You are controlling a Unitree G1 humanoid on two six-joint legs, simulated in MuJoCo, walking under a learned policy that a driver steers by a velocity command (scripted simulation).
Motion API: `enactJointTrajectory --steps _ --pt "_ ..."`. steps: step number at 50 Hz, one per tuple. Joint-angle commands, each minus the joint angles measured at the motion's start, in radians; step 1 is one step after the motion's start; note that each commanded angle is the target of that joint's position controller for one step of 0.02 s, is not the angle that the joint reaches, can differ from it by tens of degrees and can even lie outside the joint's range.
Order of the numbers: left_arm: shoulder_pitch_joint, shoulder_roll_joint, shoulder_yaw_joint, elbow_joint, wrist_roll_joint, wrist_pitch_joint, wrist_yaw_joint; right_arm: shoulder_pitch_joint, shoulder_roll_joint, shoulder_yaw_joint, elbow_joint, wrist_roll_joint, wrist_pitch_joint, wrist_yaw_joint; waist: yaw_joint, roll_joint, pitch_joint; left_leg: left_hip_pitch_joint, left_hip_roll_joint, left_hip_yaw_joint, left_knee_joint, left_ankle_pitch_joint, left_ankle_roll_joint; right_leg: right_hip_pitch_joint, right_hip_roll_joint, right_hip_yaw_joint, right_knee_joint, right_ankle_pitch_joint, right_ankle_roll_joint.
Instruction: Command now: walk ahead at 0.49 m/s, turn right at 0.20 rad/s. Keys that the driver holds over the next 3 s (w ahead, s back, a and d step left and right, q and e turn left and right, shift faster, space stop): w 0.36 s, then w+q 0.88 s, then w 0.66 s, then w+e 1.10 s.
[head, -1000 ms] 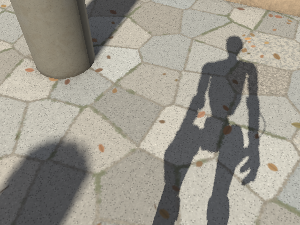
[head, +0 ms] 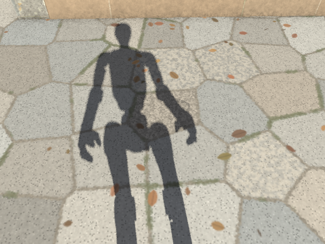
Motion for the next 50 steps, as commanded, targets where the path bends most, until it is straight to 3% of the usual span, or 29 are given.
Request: enactJointTrajectory --steps 1,4,6,9,13,15,16,17,18,19,20,21,22,23,24,26,30,35,40,41,43,44,45,46,47,48,49,50 --pt "0.027 0.046 0.014 -0.069 0.008 -0.011 -0.002 0.037 -0.069 -0.008 -0.025 -0.002 -0.010 0.003 0.016 0.087 -0.051 0.173 0.275 -0.317 -0.245 0.051 0.196 -0.187 -0.114 0.008 -0.048 0.055 0.002" --pt "-0.069 0.028 0.001 -0.115 0.020 -0.009 -0.002 0.078 -0.122 -0.020 -0.002 0.008 -0.009 -0.005 0.003 0.079 -0.008 0.140 0.287 -0.255 -0.293 0.098 0.216 -0.242 -0.143 -0.026 -0.215 0.117 0.027" --pt "-0.145 0.025 -0.007 -0.139 0.023 -0.014 -0.006 0.100 -0.142 -0.023 0.004 0.012 0.000 -0.013 -0.018 0.077 -0.003 0.144 0.270 -0.205 -0.300 0.112 0.198 -0.241 -0.139 -0.044 -0.355 0.230 0.035" --pt "-0.242 0.027 -0.012 -0.162 0.015 -0.020 -0.016 0.145 -0.158 -0.022 0.021 0.024 0.011 -0.016 -0.050 0.092 0.010 0.135 0.238 -0.132 -0.281 0.129 0.161 -0.172 -0.102 -0.084 -0.530 0.360 0.043" --pt "-0.345 0.052 -0.010 -0.208 0.002 -0.025 -0.033 0.211 -0.166 -0.020 0.052 0.031 0.027 -0.015 -0.074 0.107 0.030 0.225 0.287 -0.150 -0.234 0.095 0.140 -0.155 -0.078 -0.090 -0.636 0.345 0.024" --pt "-0.340 0.074 -0.002 -0.219 0.002 -0.030 -0.041 0.207 -0.180 -0.024 0.057 0.032 0.039 -0.018 -0.050 0.114 0.025 0.273 0.314 -0.161 -0.186 0.129 0.123 -0.115 -0.064 -0.097 -0.681 0.283 -0.003" --pt "-0.291 0.091 0.008 -0.209 0.005 -0.033 -0.042 0.190 -0.188 -0.024 0.055 0.031 0.045 -0.020 -0.011 0.116 0.001 0.278 0.306 -0.147 -0.123 0.228 0.107 -0.034 -0.043 -0.115 -0.709 0.266 -0.020" --pt "-0.176 0.126 0.028 -0.173 0.009 -0.033 -0.038 0.183 -0.176 -0.019 0.051 0.028 0.050 -0.021 0.046 0.103 -0.066 0.262 0.264 -0.107 0.018 0.371 0.085 0.123 -0.016 -0.136 -0.731 0.256 -0.043" --pt "0.013 0.189 0.054 -0.128 0.014 -0.033 -0.029 0.170 -0.142 -0.003 0.032 0.014 0.050 -0.023 0.124 0.056 -0.190 0.132 0.209 -0.054 0.268 0.337 0.048 0.387 -0.100 -0.045 -0.714 0.267 -0.093" --pt "0.140 0.299 0.081 -0.112 0.032 -0.024 -0.025 0.261 -0.030 0.032 0.009 0.007 0.032 -0.019 0.122 -0.177 -0.328 -0.280 0.057 0.024 0.677 -0.035 -0.027 0.777 -0.361 0.361 -0.757 0.166 -0.231" --pt "0.176 0.237 0.065 -0.103 0.025 -0.022 -0.029 0.279 -0.047 0.030 0.024 0.025 0.011 -0.017 0.127 -0.227 -0.391 -0.421 0.029 -0.127 0.854 -0.440 -0.018 0.795 -0.435 0.625 -0.895 0.059 -0.270" --pt "0.106 0.172 0.044 -0.108 0.021 -0.026 -0.031 0.201 -0.146 0.001 0.006 0.055 0.004 -0.015 0.114 -0.141 -0.239 -0.494 0.082 -0.165 0.917 -0.381 0.003 0.666 -0.405 0.494 -0.911 0.038 -0.218" --pt "0.017 0.135 0.031 -0.123 0.018 -0.028 -0.033 0.141 -0.150 -0.003 -0.010 0.056 0.007 -0.018 0.080 -0.090 -0.155 -0.475 0.132 -0.142 0.885 -0.284 0.009 0.525 -0.364 0.343 -0.934 0.094 -0.183" --pt "-0.054 0.099 0.021 -0.127 0.020 -0.031 -0.038 0.113 -0.134 -0.006 -0.011 0.041 0.017 -0.023 0.049 -0.045 -0.092 -0.437 0.164 -0.134 0.828 -0.209 0.003 0.408 -0.316 0.239 -0.977 0.145 -0.160" --pt "-0.095 0.080 0.016 -0.127 0.025 -0.040 -0.041 0.126 -0.120 -0.012 -0.007 0.034 0.034 -0.027 0.015 -0.067 -0.063 -0.380 0.192 -0.141 0.780 -0.155 -0.002 0.328 -0.282 0.154 -1.015 0.194 -0.139" --pt "-0.111 0.075 0.020 -0.106 0.034 -0.054 -0.044 0.158 -0.078 -0.011 0.006 0.036 0.062 -0.026 -0.014 -0.067 -0.042 -0.317 0.192 -0.140 0.767 -0.088 -0.014 0.247 -0.247 0.044 -1.061 0.304 -0.134" --pt "-0.061 0.101 0.031 -0.056 0.044 -0.059 -0.024 0.087 -0.065 -0.019 -0.029 0.031 0.074 -0.027 -0.009 -0.022 -0.004 -0.419 0.174 -0.182 0.648 0.070 -0.029 0.282 -0.244 -0.091 -1.080 0.464 -0.132" --pt "-0.027 0.132 0.035 -0.027 0.036 -0.047 0.000 -0.068 -0.040 -0.009 -0.089 0.021 0.068 0.000 0.040 -0.007 0.041 -0.415 0.159 -0.099 0.384 0.247 -0.022 0.337 -0.239 -0.207 -1.104 0.459 -0.098" --pt "0.059 0.153 0.042 0.015 0.022 -0.010 0.008 -0.211 -0.022 0.002 -0.181 0.024 0.066 0.035 0.088 0.004 0.084 -0.500 0.150 -0.020 0.271 0.141 0.011 0.530 -0.297 -0.257 -1.026 0.571 -0.090" --pt "0.057 0.160 0.043 0.016 0.020 -0.002 0.010 -0.223 -0.023 0.001 -0.198 0.026 0.066 0.042 0.083 0.000 0.082 -0.487 0.139 0.004 0.258 0.096 0.022 0.549 -0.304 -0.270 -0.995 0.637 -0.085" --pt "0.030 0.189 0.049 0.003 0.017 0.011 0.017 -0.197 -0.043 -0.010 -0.218 0.029 0.068 0.051 0.045 -0.037 0.036 -0.364 0.082 0.074 0.247 0.000 0.055 0.554 -0.300 -0.305 -0.889 0.949 -0.065" --pt "0.020 0.205 0.054 -0.003 0.015 0.018 0.023 -0.146 -0.065 -0.022 -0.216 0.030 0.072 0.051 0.010 -0.066 -0.008 -0.273 0.043 0.104 0.257 -0.051 0.075 0.552 -0.297 -0.316 -0.797 1.121 -0.056" --pt "0.005 0.219 0.057 -0.008 0.015 0.025 0.027 -0.039 -0.103 -0.043 -0.198 0.034 0.074 0.048 -0.052 -0.080 -0.071 -0.127 0.005 0.115 0.242 -0.076 0.103 0.522 -0.287 -0.323 -0.645 1.213 -0.044" --pt "-0.016 0.220 0.055 -0.018 0.008 0.026 0.029 0.123 -0.165 -0.077 -0.161 0.033 0.076 0.034 -0.142 -0.054 -0.153 0.129 -0.021 0.085 0.149 -0.004 0.145 0.407 -0.245 -0.338 -0.421 1.119 -0.011" --pt "0.009 0.164 0.036 -0.046 0.032 0.010 0.025 0.239 -0.262 -0.106 -0.135 0.029 0.087 0.007 -0.157 0.115 -0.243 0.439 0.172 -0.213 0.136 0.043 0.212 0.114 -0.174 -0.329 -0.090 0.551 0.030" --pt "0.082 0.046 -0.003 -0.096 0.030 -0.032 0.002 0.192 -0.317 -0.106 -0.168 0.023 0.075 0.008 -0.049 0.287 -0.373 0.723 0.409 -0.825 -0.015 -0.094 0.427 -0.280 0.052 -0.148 0.237 -0.237 0.074" --pt "-0.054 0.144 0.019 -0.119 -0.001 -0.073 -0.015 0.224 -0.226 -0.082 -0.164 0.016 0.069 0.009 -0.128 0.144 -0.375 0.714 0.393 -0.808 -0.096 -0.117 0.372 -0.384 -0.003 0.024 0.265 -0.197 0.044" --pt "-0.120 0.153 0.022 -0.151 -0.025 -0.086 -0.020 0.182 -0.180 -0.070 -0.163 0.015 0.061 0.009 -0.107 0.110 -0.237 0.591 0.358 -0.644 -0.099 -0.055 0.325 -0.419 -0.044 0.009 0.200 -0.107 0.022"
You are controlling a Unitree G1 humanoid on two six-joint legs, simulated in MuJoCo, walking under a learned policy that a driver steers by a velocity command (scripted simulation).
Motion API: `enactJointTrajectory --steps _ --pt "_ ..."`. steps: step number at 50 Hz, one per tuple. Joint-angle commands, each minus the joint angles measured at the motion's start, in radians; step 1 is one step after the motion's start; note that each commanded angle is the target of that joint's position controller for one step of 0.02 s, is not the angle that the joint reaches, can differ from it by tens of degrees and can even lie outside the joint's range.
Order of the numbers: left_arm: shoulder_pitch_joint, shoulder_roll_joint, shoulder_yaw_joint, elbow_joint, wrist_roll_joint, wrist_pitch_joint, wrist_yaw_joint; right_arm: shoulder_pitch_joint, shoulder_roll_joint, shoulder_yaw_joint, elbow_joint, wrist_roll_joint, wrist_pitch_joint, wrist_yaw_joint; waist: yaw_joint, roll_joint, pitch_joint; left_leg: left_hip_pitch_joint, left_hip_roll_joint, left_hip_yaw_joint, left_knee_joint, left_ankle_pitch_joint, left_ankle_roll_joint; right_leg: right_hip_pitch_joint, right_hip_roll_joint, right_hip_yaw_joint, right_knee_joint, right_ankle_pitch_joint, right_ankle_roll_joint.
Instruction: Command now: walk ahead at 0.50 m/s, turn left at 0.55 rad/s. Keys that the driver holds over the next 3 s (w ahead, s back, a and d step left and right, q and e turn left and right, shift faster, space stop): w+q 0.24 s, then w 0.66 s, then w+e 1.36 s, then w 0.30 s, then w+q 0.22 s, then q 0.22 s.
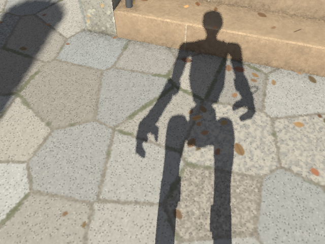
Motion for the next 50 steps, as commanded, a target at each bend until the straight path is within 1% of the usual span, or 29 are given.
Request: enactJointTrajectory --steps 1,2,3,5,7,11,15,18,19,20,21,22,23,24,25,26,27,30,32,35,38,41,44,45,46,47,48,49,50 --pt "-0.103 0.126 0.020 -0.156 -0.015 -0.076 -0.010 0.190 -0.141 -0.043 -0.021 0.001 -0.017 -0.010 -0.069 -0.032 -0.174 0.588 0.312 -0.549 -0.341 0.123 0.223 -0.569 -0.040 0.152 0.169 0.084 -0.031" --pt "-0.094 0.137 0.030 -0.149 0.009 -0.066 -0.002 0.130 -0.109 -0.034 -0.038 -0.001 -0.019 -0.012 -0.033 -0.033 -0.136 0.470 0.276 -0.469 -0.355 0.211 0.202 -0.503 -0.068 0.146 0.088 0.120 -0.020" --pt "-0.069 0.138 0.035 -0.148 0.017 -0.051 -0.003 0.104 -0.098 -0.028 -0.053 -0.009 -0.019 -0.016 -0.003 -0.012 -0.120 0.388 0.248 -0.431 -0.379 0.254 0.195 -0.441 -0.084 0.149 0.053 0.144 -0.009" --pt "-0.057 0.114 0.034 -0.161 0.029 -0.027 -0.002 0.106 -0.116 -0.033 -0.057 -0.004 -0.023 -0.024 0.016 0.001 -0.105 0.298 0.224 -0.384 -0.405 0.336 0.202 -0.405 -0.083 0.127 -0.025 0.173 0.027" --pt "-0.115 0.093 0.028 -0.189 0.037 -0.016 0.003 0.134 -0.146 -0.041 -0.051 -0.004 -0.023 -0.038 0.006 0.012 -0.082 0.243 0.198 -0.331 -0.414 0.382 0.193 -0.415 -0.070 0.106 -0.138 0.255 0.058" --pt "-0.274 0.058 0.010 -0.234 0.030 -0.022 -0.004 0.196 -0.157 -0.045 -0.037 0.007 -0.008 -0.056 -0.060 0.063 -0.069 0.210 0.132 -0.283 -0.379 0.271 0.124 -0.355 -0.005 0.091 -0.460 0.503 0.067" --pt "-0.346 0.084 0.013 -0.258 0.013 -0.039 -0.027 0.257 -0.147 -0.039 -0.011 0.009 -0.002 -0.059 -0.099 0.093 -0.072 0.295 0.184 -0.353 -0.325 0.164 0.104 -0.315 0.019 0.102 -0.600 0.561 0.044" --pt "-0.318 0.118 0.027 -0.262 0.014 -0.053 -0.038 0.260 -0.147 -0.038 0.000 0.002 0.001 -0.061 -0.074 0.123 -0.067 0.388 0.236 -0.423 -0.256 0.199 0.084 -0.282 0.021 0.104 -0.648 0.449 -0.007" --pt "-0.265 0.127 0.034 -0.250 0.016 -0.057 -0.036 0.244 -0.145 -0.037 -0.003 0.001 0.004 -0.061 -0.039 0.133 -0.079 0.396 0.227 -0.420 -0.212 0.274 0.070 -0.213 0.034 0.082 -0.681 0.429 -0.030" --pt "-0.170 0.154 0.049 -0.227 0.024 -0.061 -0.030 0.233 -0.122 -0.029 -0.010 -0.003 0.004 -0.058 0.007 0.122 -0.135 0.384 0.176 -0.388 -0.100 0.385 0.045 -0.068 0.031 0.077 -0.702 0.438 -0.063" --pt "-0.017 0.203 0.062 -0.212 0.037 -0.062 -0.024 0.223 -0.084 -0.011 -0.031 -0.016 0.001 -0.056 0.075 0.045 -0.270 0.273 0.120 -0.325 0.152 0.287 0.009 0.181 -0.108 0.216 -0.671 0.460 -0.132" --pt "0.115 0.288 0.089 -0.166 0.041 -0.051 -0.027 0.388 -0.019 0.009 -0.027 0.009 -0.012 -0.054 0.040 -0.261 -0.413 -0.099 -0.034 -0.213 0.520 -0.138 -0.075 0.561 -0.322 0.642 -0.717 0.298 -0.315" --pt "0.147 0.211 0.073 -0.147 0.010 -0.046 -0.037 0.384 -0.077 0.006 -0.013 0.021 -0.020 -0.054 0.061 -0.272 -0.381 -0.274 -0.013 -0.255 0.649 -0.377 -0.079 0.574 -0.364 0.856 -0.840 0.024 -0.324" --pt "0.087 0.145 0.054 -0.160 0.003 -0.041 -0.034 0.252 -0.148 -0.012 -0.030 0.023 -0.020 -0.053 0.081 -0.149 -0.217 -0.335 0.039 -0.254 0.697 -0.294 -0.073 0.440 -0.326 0.732 -0.861 -0.049 -0.271" --pt "0.016 0.127 0.042 -0.174 0.014 -0.031 -0.031 0.170 -0.144 -0.010 -0.053 0.009 -0.019 -0.054 0.060 -0.068 -0.135 -0.316 0.085 -0.203 0.669 -0.213 -0.071 0.301 -0.283 0.605 -0.875 0.029 -0.240" --pt "-0.025 0.106 0.033 -0.174 0.019 -0.026 -0.033 0.131 -0.129 -0.010 -0.066 -0.009 -0.022 -0.051 0.036 -0.047 -0.070 -0.293 0.118 -0.182 0.603 -0.160 -0.074 0.185 -0.244 0.520 -0.904 0.131 -0.237" --pt "-0.046 0.090 0.025 -0.175 0.026 -0.027 -0.032 0.139 -0.115 -0.012 -0.065 -0.013 -0.021 -0.048 0.006 -0.069 -0.056 -0.238 0.150 -0.175 0.547 -0.121 -0.075 0.116 -0.207 0.455 -0.927 0.211 -0.223" --pt "-0.036 0.101 0.026 -0.156 0.017 -0.034 -0.034 0.167 -0.067 -0.003 -0.054 -0.009 -0.013 -0.046 -0.016 -0.103 -0.065 -0.185 0.167 -0.133 0.445 -0.076 -0.091 0.054 -0.167 0.333 -0.971 0.378 -0.234" --pt "-0.015 0.133 0.034 -0.139 0.013 -0.033 -0.028 0.107 -0.052 0.005 -0.074 -0.015 -0.015 -0.048 -0.005 -0.083 -0.054 -0.212 0.177 -0.119 0.333 -0.004 -0.108 0.060 -0.170 0.284 -0.993 0.464 -0.244" --pt "0.017 0.151 0.037 -0.117 0.005 -0.021 -0.022 0.014 -0.032 0.015 -0.089 -0.014 -0.023 -0.042 0.028 -0.077 -0.047 -0.187 0.169 -0.098 0.142 0.154 -0.116 0.075 -0.145 0.205 -1.000 0.505 -0.217" --pt "0.070 0.164 0.037 -0.089 -0.003 -0.011 -0.020 -0.077 -0.029 0.017 -0.108 -0.005 -0.030 -0.031 0.064 -0.078 -0.029 -0.136 0.141 -0.073 0.005 0.246 -0.119 0.092 -0.140 0.166 -0.985 0.499 -0.200" --pt "0.113 0.170 0.037 -0.063 -0.007 0.004 -0.020 -0.149 -0.037 0.015 -0.137 0.004 -0.036 -0.016 0.082 -0.082 -0.006 -0.138 0.124 -0.069 -0.065 0.217 -0.102 0.163 -0.179 0.185 -0.954 0.497 -0.193" --pt "0.107 0.194 0.044 -0.049 -0.009 0.020 -0.012 -0.136 -0.065 0.006 -0.146 0.003 -0.045 -0.004 0.046 -0.100 -0.016 -0.075 0.102 -0.057 -0.126 0.118 -0.061 0.234 -0.211 0.195 -0.883 0.613 -0.169" --pt "0.086 0.203 0.046 -0.051 -0.011 0.025 -0.009 -0.068 -0.085 -0.005 -0.129 -0.001 -0.047 -0.006 -0.001 -0.102 -0.055 0.035 0.076 -0.033 -0.160 0.115 -0.041 0.231 -0.194 0.171 -0.806 0.758 -0.153" --pt "0.087 0.186 0.038 -0.052 -0.010 0.027 -0.008 0.063 -0.127 -0.028 -0.089 -0.008 -0.047 -0.014 -0.064 -0.082 -0.141 0.248 0.065 -0.027 -0.179 0.134 -0.012 0.177 -0.145 0.140 -0.650 0.860 -0.129" --pt "0.068 0.140 0.017 -0.080 0.009 0.023 -0.007 0.256 -0.198 -0.051 -0.058 -0.024 -0.046 -0.027 -0.147 -0.005 -0.290 0.561 0.229 -0.194 -0.138 0.177 0.053 -0.018 -0.091 0.102 -0.368 0.671 -0.089" --pt "0.188 0.024 -0.019 -0.098 0.009 0.004 -0.011 0.322 -0.277 -0.067 -0.041 -0.030 -0.037 -0.029 -0.105 0.257 -0.420 0.901 0.475 -0.622 -0.199 0.028 0.196 -0.425 0.072 0.059 -0.006 0.038 -0.022" --pt "0.151 0.111 0.002 -0.080 -0.011 -0.010 -0.013 0.348 -0.187 -0.046 -0.037 -0.021 -0.033 -0.030 -0.144 0.203 -0.425 0.868 0.485 -0.741 -0.282 -0.104 0.191 -0.535 0.052 0.191 0.130 -0.104 -0.026" --pt "0.064 0.165 0.020 -0.109 -0.032 -0.014 -0.015 0.290 -0.152 -0.031 -0.034 -0.017 -0.034 -0.032 -0.136 0.146 -0.271 0.743 0.451 -0.588 -0.307 -0.088 0.146 -0.590 0.010 0.191 0.156 -0.026 -0.032"
Over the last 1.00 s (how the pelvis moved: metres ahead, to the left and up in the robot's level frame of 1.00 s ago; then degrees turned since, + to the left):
0.53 -0.01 -0.02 17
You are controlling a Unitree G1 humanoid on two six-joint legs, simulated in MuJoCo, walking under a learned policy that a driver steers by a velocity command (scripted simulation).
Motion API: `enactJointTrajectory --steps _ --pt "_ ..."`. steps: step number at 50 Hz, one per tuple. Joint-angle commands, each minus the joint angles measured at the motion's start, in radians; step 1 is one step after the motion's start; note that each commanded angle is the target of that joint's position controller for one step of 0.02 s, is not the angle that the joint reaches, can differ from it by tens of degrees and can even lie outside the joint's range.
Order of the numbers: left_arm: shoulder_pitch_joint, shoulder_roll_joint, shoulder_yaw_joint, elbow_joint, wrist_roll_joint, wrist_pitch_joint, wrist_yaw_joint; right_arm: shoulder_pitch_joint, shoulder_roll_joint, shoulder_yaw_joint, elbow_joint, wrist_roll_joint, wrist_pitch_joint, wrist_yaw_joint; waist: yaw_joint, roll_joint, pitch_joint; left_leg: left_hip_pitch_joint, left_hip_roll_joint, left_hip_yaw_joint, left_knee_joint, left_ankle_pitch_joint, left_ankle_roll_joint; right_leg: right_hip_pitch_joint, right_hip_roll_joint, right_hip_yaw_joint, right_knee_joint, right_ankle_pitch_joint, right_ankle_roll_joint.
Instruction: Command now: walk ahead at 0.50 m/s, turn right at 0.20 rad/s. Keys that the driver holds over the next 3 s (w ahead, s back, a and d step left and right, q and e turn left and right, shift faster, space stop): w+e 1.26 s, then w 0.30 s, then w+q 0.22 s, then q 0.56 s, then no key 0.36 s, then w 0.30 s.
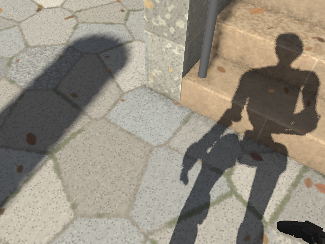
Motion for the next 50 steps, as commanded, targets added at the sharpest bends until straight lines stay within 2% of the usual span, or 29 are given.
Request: enactJointTrajectory --steps 1,2,4,7,9,13,16,19,21,22,23,24,25,26,27,28,29,30,32,34,37,39,42,44,46,47,48,49,50 --pt "-0.082 0.131 0.026 -0.117 -0.017 -0.035 0.001 0.271 -0.148 -0.050 0.024 0.000 0.002 -0.012 -0.151 0.115 -0.154 0.587 0.341 -0.451 -0.262 -0.063 0.192 -0.557 -0.077 0.052 0.324 0.068 -0.011" --pt "-0.104 0.121 0.030 -0.120 -0.003 -0.028 0.003 0.215 -0.118 -0.042 0.026 -0.004 -0.002 -0.007 -0.120 0.098 -0.091 0.474 0.303 -0.369 -0.302 -0.007 0.179 -0.525 -0.102 0.047 0.275 0.126 -0.004" --pt "-0.059 0.088 0.032 -0.105 -0.004 0.001 0.003 0.163 -0.092 -0.039 0.037 -0.010 -0.019 -0.003 -0.067 0.129 -0.056 0.345 0.261 -0.252 -0.373 0.059 0.163 -0.424 -0.131 0.053 0.232 0.196 0.006" --pt "-0.077 0.054 0.032 -0.114 -0.002 0.026 0.006 0.159 -0.113 -0.051 0.071 -0.014 -0.036 -0.009 -0.047 0.093 -0.015 0.296 0.260 -0.133 -0.420 0.185 0.166 -0.450 -0.133 0.065 0.188 0.281 0.023" --pt "-0.121 0.049 0.033 -0.131 0.002 0.028 0.005 0.176 -0.125 -0.056 0.093 -0.018 -0.035 -0.018 -0.055 0.076 0.002 0.322 0.256 -0.069 -0.426 0.239 0.160 -0.499 -0.129 0.078 0.110 0.371 0.031" --pt "-0.237 0.026 0.024 -0.167 0.006 0.019 -0.019 0.193 -0.151 -0.060 0.119 -0.011 -0.024 -0.032 -0.094 0.064 0.033 0.353 0.232 0.053 -0.437 0.249 0.126 -0.476 -0.116 0.014 -0.118 0.551 0.019" --pt "-0.343 0.014 0.015 -0.218 0.006 0.018 -0.036 0.249 -0.177 -0.068 0.149 -0.001 -0.008 -0.038 -0.138 0.050 0.070 0.439 0.264 0.090 -0.423 0.259 0.119 -0.502 -0.110 -0.035 -0.224 0.543 -0.001" --pt "-0.398 0.023 0.016 -0.266 0.005 0.019 -0.054 0.273 -0.197 -0.075 0.170 0.012 0.016 -0.041 -0.145 0.060 0.081 0.545 0.295 0.118 -0.360 0.360 0.102 -0.518 -0.093 -0.080 -0.283 0.437 -0.033" --pt "-0.370 0.048 0.029 -0.282 0.005 0.023 -0.061 0.253 -0.224 -0.082 0.167 0.018 0.030 -0.047 -0.108 0.094 0.037 0.575 0.296 0.150 -0.252 0.659 0.079 -0.420 -0.039 -0.138 -0.295 0.336 -0.070" --pt "-0.313 0.070 0.042 -0.276 0.005 0.027 -0.061 0.244 -0.239 -0.085 0.164 0.021 0.037 -0.052 -0.070 0.116 -0.007 0.578 0.293 0.162 -0.156 0.823 0.068 -0.331 0.000 -0.168 -0.291 0.285 -0.092" --pt "-0.190 0.108 0.065 -0.250 0.002 0.029 -0.057 0.227 -0.247 -0.086 0.160 0.023 0.046 -0.057 0.003 0.113 -0.072 0.545 0.270 0.183 0.014 0.904 0.049 -0.169 0.045 -0.186 -0.330 0.287 -0.122" --pt "-0.019 0.173 0.101 -0.207 0.002 0.033 -0.041 0.221 -0.232 -0.078 0.151 0.022 0.045 -0.061 0.089 0.076 -0.160 0.394 0.227 0.196 0.256 0.778 0.010 0.111 0.057 -0.135 -0.394 0.346 -0.165" --pt "0.049 0.296 0.129 -0.192 0.002 0.039 -0.020 0.292 -0.116 -0.040 0.104 -0.018 0.026 -0.051 0.040 -0.173 -0.249 -0.036 0.101 0.181 0.633 0.041 -0.050 0.491 -0.196 0.301 -0.403 0.345 -0.299" --pt "0.042 0.292 0.116 -0.223 0.005 0.023 -0.024 0.279 -0.089 -0.019 0.077 -0.007 -0.019 -0.035 0.019 -0.196 -0.406 -0.267 -0.051 -0.057 0.842 -0.457 -0.068 0.648 -0.352 0.788 -0.594 0.202 -0.442" --pt "0.034 0.209 0.093 -0.218 0.014 0.013 -0.029 0.148 -0.169 -0.040 0.052 0.035 -0.045 -0.020 0.071 -0.088 -0.325 -0.370 0.011 -0.144 0.861 -0.379 -0.045 0.608 -0.321 0.676 -0.640 0.207 -0.372" --pt "-0.014 0.177 0.083 -0.218 0.013 0.006 -0.028 0.108 -0.165 -0.035 0.035 0.043 -0.058 -0.018 0.040 -0.057 -0.204 -0.379 0.052 -0.131 0.789 -0.289 -0.026 0.466 -0.283 0.533 -0.640 0.269 -0.332" --pt "-0.089 0.147 0.073 -0.230 0.009 0.004 -0.027 0.113 -0.159 -0.036 0.048 0.019 -0.059 -0.025 -0.012 0.013 -0.129 -0.318 0.093 -0.126 0.697 -0.225 -0.029 0.310 -0.238 0.421 -0.645 0.364 -0.295" --pt "-0.144 0.115 0.061 -0.248 0.015 0.004 -0.023 0.126 -0.172 -0.046 0.056 0.000 -0.049 -0.030 -0.051 0.002 -0.092 -0.241 0.118 -0.125 0.627 -0.185 -0.037 0.190 -0.204 0.346 -0.666 0.458 -0.279" --pt "-0.171 0.115 0.059 -0.263 0.021 0.002 -0.015 0.153 -0.159 -0.048 0.057 -0.011 -0.025 -0.027 -0.086 -0.015 -0.077 -0.162 0.123 -0.116 0.561 -0.144 -0.063 0.078 -0.173 0.300 -0.705 0.548 -0.282" --pt "-0.174 0.142 0.062 -0.264 0.024 -0.003 0.000 0.137 -0.148 -0.042 0.047 -0.021 -0.012 -0.035 -0.093 -0.027 -0.053 -0.141 0.114 -0.094 0.480 -0.098 -0.101 -0.005 -0.149 0.236 -0.719 0.639 -0.278" --pt "-0.111 0.167 0.069 -0.239 0.004 0.002 0.015 0.025 -0.114 -0.028 0.019 -0.011 -0.010 -0.035 -0.051 -0.035 -0.035 -0.132 0.078 -0.090 0.248 0.078 -0.126 -0.026 -0.103 0.186 -0.714 0.555 -0.233" --pt "-0.089 0.171 0.071 -0.230 0.003 0.006 0.019 -0.051 -0.104 -0.021 0.004 -0.003 -0.015 -0.028 -0.019 -0.060 -0.022 -0.097 0.049 -0.092 0.095 0.174 -0.126 -0.030 -0.088 0.189 -0.708 0.442 -0.207" --pt "-0.046 0.186 0.078 -0.207 0.002 0.008 0.017 -0.117 -0.134 -0.025 -0.017 0.001 -0.024 -0.011 0.004 -0.075 -0.018 -0.040 0.018 -0.109 -0.023 0.218 -0.118 0.003 -0.111 0.249 -0.656 0.383 -0.190" --pt "-0.047 0.175 0.077 -0.202 -0.002 0.009 0.022 -0.109 -0.162 -0.034 -0.021 0.007 -0.029 -0.005 -0.010 -0.092 -0.017 -0.019 0.019 -0.137 -0.066 0.179 -0.100 0.046 -0.133 0.310 -0.602 0.354 -0.174" --pt "-0.092 0.162 0.073 -0.210 0.017 0.009 0.019 -0.034 -0.186 -0.043 -0.003 0.003 -0.040 -0.013 -0.054 -0.108 -0.030 0.082 0.017 -0.115 -0.090 0.098 -0.070 0.048 -0.130 0.347 -0.520 0.378 -0.151" --pt "-0.095 0.138 0.064 -0.212 0.020 0.008 0.016 0.057 -0.206 -0.056 0.019 -0.003 -0.043 -0.022 -0.098 -0.111 -0.074 0.211 0.013 -0.092 -0.123 0.076 -0.044 0.031 -0.086 0.333 -0.434 0.436 -0.126" --pt "-0.099 0.083 0.043 -0.222 0.027 0.003 0.011 0.197 -0.244 -0.068 0.034 -0.022 -0.048 -0.032 -0.162 -0.066 -0.188 0.441 0.123 -0.185 -0.100 0.037 0.013 -0.059 -0.030 0.277 -0.213 0.397 -0.086" --pt "-0.032 0.015 0.020 -0.262 0.018 -0.007 0.012 0.320 -0.337 -0.086 0.052 -0.054 -0.041 -0.034 -0.149 0.180 -0.304 0.758 0.355 -0.582 -0.183 -0.096 0.151 -0.370 0.120 0.141 0.123 0.053 -0.013" --pt "0.027 0.067 0.018 -0.259 -0.006 -0.015 0.009 0.340 -0.316 -0.085 0.084 -0.041 -0.036 -0.027 -0.125 0.341 -0.313 0.792 0.460 -0.873 -0.278 -0.335 0.216 -0.557 0.069 0.122 0.318 -0.149 0.000"
Over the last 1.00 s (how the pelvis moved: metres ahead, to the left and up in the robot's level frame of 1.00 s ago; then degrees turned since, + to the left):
0.53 0.07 0.01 13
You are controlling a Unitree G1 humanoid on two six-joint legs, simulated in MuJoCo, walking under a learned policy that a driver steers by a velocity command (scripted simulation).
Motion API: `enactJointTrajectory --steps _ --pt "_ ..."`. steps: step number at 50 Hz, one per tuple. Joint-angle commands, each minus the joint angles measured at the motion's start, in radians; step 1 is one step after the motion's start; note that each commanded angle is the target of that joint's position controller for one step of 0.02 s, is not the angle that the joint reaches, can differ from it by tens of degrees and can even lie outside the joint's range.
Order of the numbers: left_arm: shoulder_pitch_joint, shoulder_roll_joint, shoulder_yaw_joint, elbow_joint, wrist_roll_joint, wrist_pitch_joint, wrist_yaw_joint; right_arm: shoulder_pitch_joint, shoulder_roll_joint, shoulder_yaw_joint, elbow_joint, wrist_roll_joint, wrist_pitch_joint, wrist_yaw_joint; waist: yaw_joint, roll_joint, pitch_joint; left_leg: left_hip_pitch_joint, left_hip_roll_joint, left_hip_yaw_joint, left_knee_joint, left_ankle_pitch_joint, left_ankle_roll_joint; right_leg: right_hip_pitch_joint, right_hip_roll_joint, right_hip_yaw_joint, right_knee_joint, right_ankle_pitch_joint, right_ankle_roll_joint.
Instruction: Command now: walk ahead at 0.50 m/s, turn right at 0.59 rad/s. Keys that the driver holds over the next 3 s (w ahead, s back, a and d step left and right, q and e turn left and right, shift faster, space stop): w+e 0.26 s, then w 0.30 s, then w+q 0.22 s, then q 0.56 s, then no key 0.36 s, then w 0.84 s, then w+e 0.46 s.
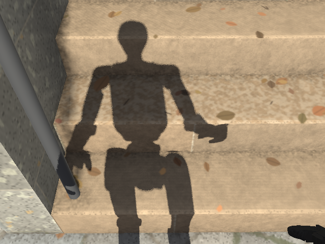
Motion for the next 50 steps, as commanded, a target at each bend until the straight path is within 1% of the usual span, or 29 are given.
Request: enactJointTrajectory --steps 1,3,5,6,10,14,18,20,22,23,24,25,26,27,28,30,32,33,35,36,38,40,42,44,46,47,48,49,50 --pt "0.019 0.116 -0.003 -0.101 -0.026 -0.029 -0.006 0.293 -0.183 -0.060 0.010 -0.002 0.004 -0.010 -0.143 0.222 -0.194 0.695 0.444 -0.698 -0.278 -0.495 0.217 -0.624 -0.077 -0.031 0.523 -0.031 0.025" --pt "-0.109 0.122 0.002 -0.125 0.004 -0.018 -0.005 0.204 -0.129 -0.040 0.010 0.000 0.017 -0.018 -0.128 0.096 -0.053 0.476 0.350 -0.408 -0.285 -0.249 0.158 -0.579 -0.142 -0.092 0.469 0.097 0.026" --pt "-0.116 0.088 0.007 -0.131 -0.006 -0.002 -0.004 0.161 -0.104 -0.032 0.019 -0.007 0.012 -0.014 -0.094 0.131 -0.024 0.355 0.287 -0.232 -0.321 -0.033 0.141 -0.493 -0.188 -0.099 0.403 0.173 0.021" --pt "-0.112 0.054 -0.003 -0.135 -0.009 0.004 -0.005 0.162 -0.100 -0.033 0.030 0.011 0.007 -0.015 -0.087 0.151 -0.018 0.340 0.285 -0.191 -0.343 -0.014 0.156 -0.496 -0.195 -0.115 0.380 0.192 0.023" --pt "-0.179 0.023 -0.016 -0.185 0.005 0.008 -0.010 0.185 -0.161 -0.051 0.060 0.025 0.007 -0.034 -0.093 0.106 -0.010 0.349 0.308 -0.072 -0.385 0.117 0.192 -0.522 -0.206 -0.138 0.232 0.310 0.060" --pt "-0.267 0.008 -0.021 -0.211 0.006 0.004 -0.027 0.206 -0.167 -0.050 0.073 0.013 0.017 -0.023 -0.120 0.095 -0.009 0.350 0.273 0.075 -0.373 0.164 0.159 -0.456 -0.184 -0.178 0.054 0.479 0.057" --pt "-0.345 -0.006 -0.029 -0.236 -0.005 -0.006 -0.046 0.251 -0.193 -0.051 0.103 0.044 0.027 -0.022 -0.129 0.099 0.019 0.395 0.292 0.090 -0.342 0.173 0.135 -0.358 -0.146 -0.220 -0.117 0.422 0.013" --pt "-0.312 0.026 -0.021 -0.236 0.012 0.006 -0.043 0.227 -0.208 -0.052 0.098 0.051 0.035 -0.012 -0.088 0.134 -0.010 0.419 0.306 0.094 -0.239 0.403 0.127 -0.260 -0.099 -0.259 -0.159 0.311 -0.025" --pt "-0.112 0.082 0.014 -0.172 0.032 0.007 -0.036 0.212 -0.195 -0.043 0.096 0.057 0.038 -0.010 0.028 0.099 -0.117 0.358 0.238 0.169 0.066 0.642 0.078 0.049 -0.021 -0.303 -0.344 0.420 -0.081" --pt "0.041 0.157 0.038 -0.138 0.034 0.016 -0.018 0.222 -0.146 -0.020 0.069 0.022 0.031 -0.011 0.083 -0.014 -0.221 0.104 0.196 0.188 0.351 0.290 0.019 0.367 -0.168 -0.107 -0.306 0.640 -0.113" --pt "0.075 0.276 0.050 -0.118 0.034 0.017 -0.006 0.346 -0.014 0.027 0.044 0.004 0.016 0.000 -0.012 -0.308 -0.323 -0.284 0.044 0.145 0.732 -0.504 -0.047 0.631 -0.458 0.363 -0.347 0.813 -0.307" --pt "0.142 0.187 0.039 -0.106 0.031 0.010 -0.011 0.311 -0.108 0.003 0.095 0.038 0.008 0.007 0.075 -0.131 -0.406 -0.355 0.066 -0.029 0.896 -0.500 -0.044 0.590 -0.463 0.430 -0.405 0.633 -0.352" --pt "0.089 0.154 0.026 -0.095 0.022 0.001 -0.014 0.225 -0.129 -0.006 0.063 0.062 0.006 0.010 0.058 -0.098 -0.256 -0.434 0.105 -0.012 0.926 -0.417 -0.030 0.477 -0.423 0.293 -0.428 0.526 -0.312" --pt "0.000 0.112 0.011 -0.099 0.010 -0.002 -0.013 0.170 -0.111 0.001 0.049 0.049 0.007 0.002 0.022 -0.033 -0.173 -0.404 0.146 -0.010 0.857 -0.307 -0.024 0.314 -0.378 0.206 -0.471 0.473 -0.269" --pt "-0.050 0.079 -0.003 -0.095 0.016 0.000 -0.016 0.152 -0.091 0.004 0.050 0.032 0.018 -0.005 -0.011 -0.036 -0.109 -0.367 0.152 0.001 0.868 -0.276 -0.038 0.187 -0.359 0.170 -0.508 0.517 -0.254" --pt "-0.108 0.050 -0.016 -0.080 0.027 -0.008 -0.014 0.220 -0.070 0.004 0.070 0.038 0.045 -0.005 -0.084 -0.075 -0.079 -0.285 0.147 -0.004 0.930 -0.233 -0.044 0.036 -0.334 0.065 -0.572 0.601 -0.243" --pt "-0.056 0.046 -0.013 -0.018 0.035 -0.020 -0.016 0.271 -0.008 0.013 0.101 0.044 0.070 -0.009 -0.083 -0.117 -0.076 -0.333 0.107 0.018 1.133 -0.266 -0.064 0.018 -0.342 -0.022 -0.593 0.678 -0.255" --pt "0.019 0.025 -0.017 0.033 0.035 -0.015 -0.019 0.280 0.027 0.016 0.116 0.063 0.090 -0.015 -0.065 -0.141 -0.058 -0.459 0.079 0.022 1.387 -0.351 -0.070 0.047 -0.364 -0.020 -0.580 0.577 -0.263" --pt "0.081 -0.024 -0.037 0.098 0.026 -0.005 -0.019 0.190 0.061 0.026 0.061 0.085 0.102 -0.030 -0.050 -0.086 0.041 -0.741 0.068 -0.066 1.577 -0.390 -0.042 0.086 -0.385 -0.018 -0.583 0.297 -0.224" --pt "0.131 -0.044 -0.048 0.145 0.033 0.008 -0.014 0.119 0.111 0.047 0.023 0.085 0.100 -0.034 -0.030 -0.094 0.080 -0.926 0.046 -0.079 1.772 -0.426 -0.023 0.148 -0.438 0.020 -0.585 0.257 -0.219" --pt "0.168 -0.058 -0.064 0.186 0.041 0.021 0.000 0.051 0.141 0.070 -0.043 0.080 0.091 -0.031 -0.036 -0.041 0.108 -1.148 0.037 -0.132 1.902 -0.409 0.013 0.247 -0.473 -0.001 -0.561 0.237 -0.164" --pt "0.108 -0.052 -0.075 0.185 0.049 0.025 0.011 -0.032 0.161 0.096 -0.111 0.065 0.078 -0.015 -0.055 0.031 0.140 -1.147 0.033 -0.086 1.767 -0.334 0.023 0.157 -0.409 -0.133 -0.575 0.286 -0.099" --pt "0.018 -0.037 -0.087 0.175 0.033 0.027 0.032 -0.134 0.155 0.116 -0.230 0.039 0.073 0.001 -0.091 0.001 0.137 -0.886 0.060 0.045 1.414 -0.214 -0.004 -0.138 -0.283 -0.303 -0.644 0.422 -0.059" --pt "0.013 0.058 -0.059 0.187 0.017 0.023 0.064 -0.184 0.147 0.130 -0.293 0.009 0.074 0.007 -0.103 -0.039 -0.001 -0.398 0.087 0.172 1.059 -0.167 0.005 -0.282 -0.281 -0.365 -0.799 0.765 -0.098" --pt "0.039 0.169 -0.036 0.184 -0.001 0.030 0.064 -0.034 0.101 0.096 -0.221 0.036 0.075 -0.001 -0.144 -0.150 -0.212 -0.133 -0.037 0.266 0.896 -0.268 0.052 0.018 -0.309 -0.405 -0.587 1.852 -0.136" --pt "0.004 0.205 -0.027 0.175 -0.001 0.035 0.062 0.122 0.058 0.079 -0.176 0.007 0.077 0.007 -0.206 -0.233 -0.326 -0.065 -0.070 0.245 0.860 -0.321 0.088 0.205 -0.387 -0.374 -0.434 2.303 -0.145" --pt "-0.043 0.207 -0.024 0.147 -0.013 0.046 0.058 0.207 -0.011 0.057 -0.148 -0.010 0.077 0.018 -0.244 -0.236 -0.369 -0.071 -0.091 0.169 0.586 -0.342 0.128 0.380 -0.350 -0.377 -0.223 2.313 -0.109" --pt "-0.029 0.182 -0.021 0.110 0.010 0.043 0.061 0.240 -0.098 0.026 -0.119 -0.002 0.075 0.037 -0.240 -0.104 -0.365 0.094 -0.073 -0.063 0.404 -0.146 0.172 0.232 -0.308 -0.305 -0.006 1.958 -0.084" --pt "-0.019 0.012 -0.059 0.039 0.045 0.021 0.029 0.280 -0.260 -0.016 -0.090 -0.031 0.092 0.022 -0.163 0.451 -0.422 0.412 0.231 -0.720 0.053 0.331 0.391 -0.244 0.003 -0.249 0.481 0.402 0.035"
Over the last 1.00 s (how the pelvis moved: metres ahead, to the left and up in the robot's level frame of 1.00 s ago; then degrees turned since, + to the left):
0.53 -0.11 0.00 -33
